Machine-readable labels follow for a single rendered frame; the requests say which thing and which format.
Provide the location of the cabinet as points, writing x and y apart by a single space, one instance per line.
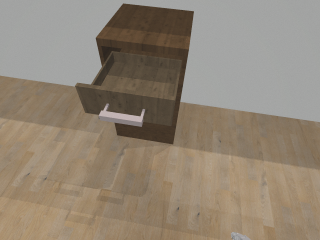
150 31

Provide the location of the handle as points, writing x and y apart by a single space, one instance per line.
121 118

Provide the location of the drawer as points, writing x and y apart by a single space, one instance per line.
130 83

